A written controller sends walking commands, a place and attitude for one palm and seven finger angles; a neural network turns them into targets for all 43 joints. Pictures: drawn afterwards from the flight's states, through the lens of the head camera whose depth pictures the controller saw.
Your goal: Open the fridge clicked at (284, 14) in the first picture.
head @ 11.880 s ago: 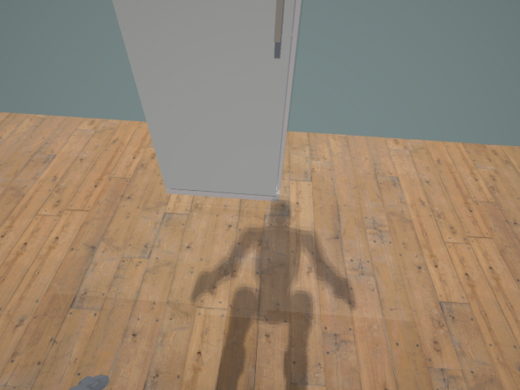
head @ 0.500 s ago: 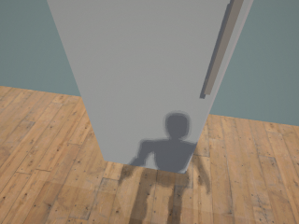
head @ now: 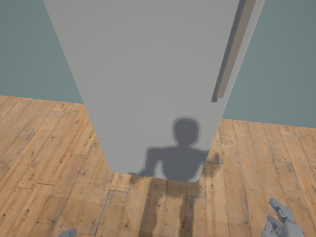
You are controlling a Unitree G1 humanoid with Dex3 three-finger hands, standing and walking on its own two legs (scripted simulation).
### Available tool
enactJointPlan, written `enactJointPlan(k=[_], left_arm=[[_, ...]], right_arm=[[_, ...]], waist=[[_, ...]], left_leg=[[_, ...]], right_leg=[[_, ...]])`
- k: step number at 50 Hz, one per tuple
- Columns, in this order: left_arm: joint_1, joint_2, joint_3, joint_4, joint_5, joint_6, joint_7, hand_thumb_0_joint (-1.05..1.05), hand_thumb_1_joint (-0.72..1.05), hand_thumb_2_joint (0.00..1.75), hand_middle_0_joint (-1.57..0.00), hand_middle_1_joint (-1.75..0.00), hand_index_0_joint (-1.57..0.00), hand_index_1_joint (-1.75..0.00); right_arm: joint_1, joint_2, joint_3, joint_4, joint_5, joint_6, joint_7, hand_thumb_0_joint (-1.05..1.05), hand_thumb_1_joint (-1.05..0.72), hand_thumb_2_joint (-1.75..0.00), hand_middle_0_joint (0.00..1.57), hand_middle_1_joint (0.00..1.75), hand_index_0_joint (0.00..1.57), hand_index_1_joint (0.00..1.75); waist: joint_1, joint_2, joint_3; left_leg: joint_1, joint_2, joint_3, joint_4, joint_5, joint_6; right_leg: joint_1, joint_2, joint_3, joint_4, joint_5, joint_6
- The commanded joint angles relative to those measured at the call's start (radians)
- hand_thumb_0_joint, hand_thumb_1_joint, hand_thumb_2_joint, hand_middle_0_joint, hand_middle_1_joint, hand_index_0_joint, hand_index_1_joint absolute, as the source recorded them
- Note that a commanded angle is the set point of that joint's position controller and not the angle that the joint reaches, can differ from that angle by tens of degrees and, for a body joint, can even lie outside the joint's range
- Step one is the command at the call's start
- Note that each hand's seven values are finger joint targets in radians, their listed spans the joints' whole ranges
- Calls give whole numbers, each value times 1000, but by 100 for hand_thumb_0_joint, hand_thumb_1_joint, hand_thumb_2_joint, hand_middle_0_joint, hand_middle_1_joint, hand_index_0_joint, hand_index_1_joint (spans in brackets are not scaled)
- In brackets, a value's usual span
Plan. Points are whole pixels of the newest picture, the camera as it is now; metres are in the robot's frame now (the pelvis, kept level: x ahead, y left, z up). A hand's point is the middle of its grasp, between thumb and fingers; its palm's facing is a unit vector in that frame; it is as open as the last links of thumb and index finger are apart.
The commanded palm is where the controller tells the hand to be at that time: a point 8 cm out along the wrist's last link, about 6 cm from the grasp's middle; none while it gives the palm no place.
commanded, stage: raise the hand to about handle height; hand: right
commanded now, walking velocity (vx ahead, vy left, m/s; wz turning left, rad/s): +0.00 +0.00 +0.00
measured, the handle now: (232, 45) +0.53 -0.16 +0.24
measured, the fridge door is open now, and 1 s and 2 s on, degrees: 0 0 0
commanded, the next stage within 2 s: move the hooked fingers beside the handle in 1.98 s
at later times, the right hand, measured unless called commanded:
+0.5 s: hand (273, 209) +0.20 -0.24 +0.03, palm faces +0.12 +0.99 -0.08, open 9.8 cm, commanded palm +0.16 -0.29 +0.05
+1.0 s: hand (299, 173) +0.24 -0.26 +0.12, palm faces +0.14 +0.99 -0.07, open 12.8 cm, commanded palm +0.20 -0.31 +0.14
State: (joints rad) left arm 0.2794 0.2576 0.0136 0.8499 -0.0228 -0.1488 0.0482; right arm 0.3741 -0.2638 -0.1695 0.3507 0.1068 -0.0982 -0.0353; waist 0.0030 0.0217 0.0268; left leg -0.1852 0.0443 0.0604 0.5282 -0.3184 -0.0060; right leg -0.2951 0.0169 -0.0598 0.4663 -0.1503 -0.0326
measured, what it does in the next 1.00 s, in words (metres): stands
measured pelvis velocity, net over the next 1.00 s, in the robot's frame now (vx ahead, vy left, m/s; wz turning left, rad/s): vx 0.01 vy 0.00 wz -0.01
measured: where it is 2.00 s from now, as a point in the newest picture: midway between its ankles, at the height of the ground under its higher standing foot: outside the picture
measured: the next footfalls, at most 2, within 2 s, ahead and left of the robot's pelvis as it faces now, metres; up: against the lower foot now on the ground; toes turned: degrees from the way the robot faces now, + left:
none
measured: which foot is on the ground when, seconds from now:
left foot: down 0.00-1.00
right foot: down 0.00-1.00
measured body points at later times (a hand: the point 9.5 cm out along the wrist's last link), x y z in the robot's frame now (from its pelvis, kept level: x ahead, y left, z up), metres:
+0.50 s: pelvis +0.01 +0.03 -0.05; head +0.03 +0.02 +0.40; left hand +0.20 +0.26 -0.12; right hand +0.18 -0.29 +0.04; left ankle -0.02 +0.12 -0.74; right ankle +0.06 -0.10 -0.74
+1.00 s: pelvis +0.01 +0.00 -0.01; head +0.00 +0.00 +0.44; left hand +0.19 +0.23 -0.08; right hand +0.23 -0.32 +0.13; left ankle -0.02 +0.12 -0.74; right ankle +0.06 -0.10 -0.74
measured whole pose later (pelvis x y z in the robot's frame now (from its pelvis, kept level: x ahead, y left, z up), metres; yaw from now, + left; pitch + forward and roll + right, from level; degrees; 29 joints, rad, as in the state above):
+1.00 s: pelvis +0.01 +0.00 -0.01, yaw -1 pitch +1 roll +2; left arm 0.24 0.24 -0.06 0.63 -0.07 -0.28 0.12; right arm 0.19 -0.38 -0.41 -0.05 0.38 -0.04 0.32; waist -0.04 -0.03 -0.05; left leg -0.26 0.01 0.09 0.62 -0.38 0.00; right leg -0.43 -0.02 -0.02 0.67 -0.26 -0.03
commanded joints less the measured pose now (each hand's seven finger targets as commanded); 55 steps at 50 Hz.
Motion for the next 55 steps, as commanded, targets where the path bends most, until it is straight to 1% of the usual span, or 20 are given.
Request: enactJointPlan(k=[1, 2, 3, 5, 6, 8, 10, 12, 15, 17, 22, 26, 29, 31, 35, 37, 41, 45, 51, 55], left_arm=[[-147, 122, 71, -258, 0, -124, -3, 0, 90, 90, -20, -30, -20, -30], [-162, 116, 70, -268, 4, -128, -15, 0, 90, 90, -20, -30, -20, -30], [-176, 120, 77, -279, 4, -134, -24, 0, 90, 90, -20, -30, -20, -30], [-185, 134, 81, -336, -6, -157, -35, 0, 90, 90, -20, -30, -20, -30], [-178, 140, 87, -367, -12, -158, -35, 0, 90, 90, -20, -30, -20, -30], [-185, 144, 80, -448, -16, -160, -13, 0, 90, 90, -20, -30, -20, -30], [-153, 122, 67, -469, -21, -156, 14, 0, 90, 90, -20, -30, -20, -30], [-132, 113, 56, -460, -18, -160, 33, 0, 90, 90, -20, -30, -20, -30], [-86, 100, 46, -408, -7, -171, 55, 0, 90, 90, -20, -30, -20, -30], [-82, 104, 41, -373, -9, -173, 66, 0, 90, 90, -20, -30, -20, -30], [-95, 112, 25, -359, -23, -179, 79, 0, 90, 90, -20, -30, -20, -30], [-114, 107, 20, -379, -23, -186, 74, 0, 90, 90, -20, -30, -20, -30], [-106, 105, 23, -390, -29, -186, 64, 0, 90, 90, -20, -30, -20, -30], [-106, 109, 22, -389, -31, -185, 62, 0, 90, 90, -20, -30, -20, -30], [-101, 119, 17, -401, -35, -196, 62, 0, 90, 90, -20, -30, -20, -30], [-100, 123, 15, -401, -35, -198, 67, 0, 90, 90, -20, -30, -20, -30], [-109, 123, 1, -388, -39, -202, 75, 0, 90, 90, -20, -30, -20, -30], [-131, 115, -16, -384, -43, -204, 82, 0, 90, 90, -20, -30, -20, -30], [-151, 114, -33, -383, -52, -193, 90, 0, 90, 90, -20, -30, -20, -30], [-173, 108, -42, -387, -57, -187, 91, 0, 90, 90, -20, -30, -20, -30]], right_arm=[[204, 0, -99, -169, 122, -262, 95, 0, -74, -83, 21, 40, 21, 40], [237, 37, -82, -108, 150, -338, 160, 0, -71, -82, 21, 42, 21, 42], [239, 15, -119, -90, 182, -420, 231, 0, -69, -81, 22, 43, 22, 43], [199, -50, -168, -115, 237, -541, 379, 0, -64, -79, 22, 47, 22, 47], [211, -124, -250, -111, 257, -527, 416, 0, -62, -78, 22, 48, 22, 48], [111, -197, -299, -287, 305, -459, 452, 0, -57, -76, 22, 51, 22, 51], [42, -219, -314, -430, 328, -400, 437, 0, -53, -74, 23, 54, 23, 54], [-59, -228, -298, -569, 316, -388, 399, 0, -48, -72, 23, 57, 23, 57], [-86, -221, -262, -686, 272, -404, 359, 0, -41, -69, 24, 62, 24, 62], [-105, -208, -244, -636, 269, -382, 376, 0, -36, -67, 24, 64, 24, 64], [-69, -269, -311, -507, 312, -258, 462, 0, -25, -62, 25, 72, 25, 72], [-41, -290, -369, -511, 349, -191, 456, 0, -15, -58, 25, 78, 25, 78], [-17, -268, -372, -516, 357, -175, 436, 0, -8, -55, 26, 82, 26, 82], [-38, -281, -379, -510, 355, -164, 423, 0, -4, -53, 26, 86, 26, 86], [-92, -279, -338, -580, 332, -144, 402, 0, 6, -49, 27, 92, 27, 92], [-129, -299, -349, -596, 328, -126, 389, 0, 10, -47, 27, 94, 27, 94], [-217, -333, -354, -632, 310, -92, 363, 0, 20, -43, 28, 100, 28, 100], [-307, -336, -343, -639, 297, -40, 349, 0, 29, -39, 29, 107, 29, 107], [-419, -368, -351, -598, 293, 68, 359, 0, 43, -33, 29, 115, 29, 115], [-511, -384, -357, -605, 283, 132, 359, 0, 50, -30, 30, 120, 30, 120]], waist=[[-24, 32, 16], [-31, 126, 13], [-45, 145, -12], [-52, 102, -105], [-79, 48, -136], [-84, -22, -287], [-69, -55, -324], [-33, -62, -299], [5, -128, -300], [28, -99, -247], [-11, -115, -263], [-48, -72, -304], [-48, -28, -290], [-54, -43, -251], [-47, -81, -253], [-46, -52, -257], [-48, -109, -216], [-49, -150, -198], [-55, -115, -169], [-55, -134, -186]], left_leg=[[-344, -70, 81, 50, -63, 28], [-431, -73, 80, 116, -110, 25], [-498, -68, 61, 178, -159, 28], [-553, -50, 7, 253, -227, 32], [-532, -45, -24, 261, -232, 37], [-484, -39, -63, 249, -266, 22], [-455, -38, -99, 214, -256, 9], [-475, -43, -122, 192, -274, 7], [-457, -55, -94, 212, -38, 12], [-462, -57, -91, 203, 30, 5], [-347, -32, -109, 150, 158, -15], [-245, -30, -88, 128, 265, -24], [-246, -38, -60, 115, 313, -33], [-241, -42, -58, 97, 273, -24], [-258, -62, -9, 78, 179, -3], [-241, -62, -13, 60, 168, -2], [-229, -67, 2, 29, 109, 11], [-216, -66, 16, -1, 62, 16], [-159, -71, 12, -70, 64, 18], [-140, -68, 13, -95, 71, 16]], right_leg=[[-88, -22, 97, 80, -175, 50], [-181, -21, 85, 158, -187, 54], [-259, -18, 76, 237, -209, 57], [-352, -15, 66, 350, -244, 54], [-363, -14, 62, 367, -243, 45], [-332, -13, 54, 378, -264, 28], [-305, -18, 53, 398, -226, 14], [-298, -29, 75, 408, -238, 4], [-213, -42, 85, 417, -92, -7], [-220, -45, 96, 421, -71, -8], [-193, -39, 97, 375, -7, -3], [-138, -35, 104, 320, 58, 0], [-110, -31, 94, 282, 67, 1], [-103, -30, 91, 261, 56, 3], [-30, -32, 89, 201, 37, -3], [-12, -33, 90, 184, 35, -6], [27, -38, 103, 136, 2, -2], [71, -40, 119, 80, -44, 5], [113, -40, 124, 24, -61, 5], [160, -37, 126, -4, -62, 6]])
